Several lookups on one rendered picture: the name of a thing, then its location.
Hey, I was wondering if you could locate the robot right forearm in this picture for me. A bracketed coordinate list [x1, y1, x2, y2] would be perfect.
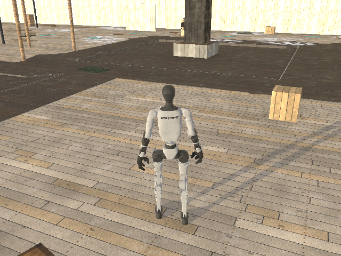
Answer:
[191, 128, 202, 152]

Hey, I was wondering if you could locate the robot left forearm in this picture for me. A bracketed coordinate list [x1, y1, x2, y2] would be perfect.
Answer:
[139, 131, 150, 157]

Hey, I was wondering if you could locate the robot right foot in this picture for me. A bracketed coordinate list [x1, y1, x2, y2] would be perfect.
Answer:
[181, 212, 189, 225]

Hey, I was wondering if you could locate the left robot hand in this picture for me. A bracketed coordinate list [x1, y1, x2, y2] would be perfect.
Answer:
[137, 155, 149, 171]

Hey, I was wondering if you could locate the left robot upper arm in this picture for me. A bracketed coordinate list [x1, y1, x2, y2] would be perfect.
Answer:
[145, 108, 158, 139]

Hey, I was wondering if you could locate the right robot hand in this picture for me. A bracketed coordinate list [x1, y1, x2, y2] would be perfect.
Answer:
[191, 150, 203, 164]

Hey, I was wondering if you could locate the right robot upper arm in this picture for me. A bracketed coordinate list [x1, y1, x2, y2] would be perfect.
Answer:
[181, 108, 196, 137]

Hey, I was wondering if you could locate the right robot thigh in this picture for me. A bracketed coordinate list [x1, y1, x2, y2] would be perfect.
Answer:
[178, 149, 189, 190]

